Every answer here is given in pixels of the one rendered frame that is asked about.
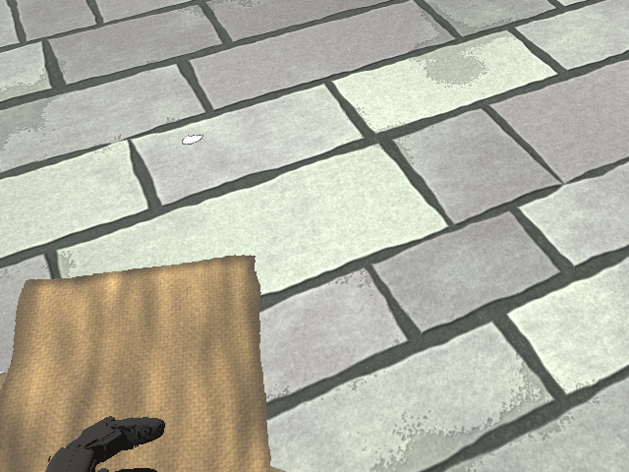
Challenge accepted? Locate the robot left hand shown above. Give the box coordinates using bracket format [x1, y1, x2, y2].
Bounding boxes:
[45, 416, 165, 472]

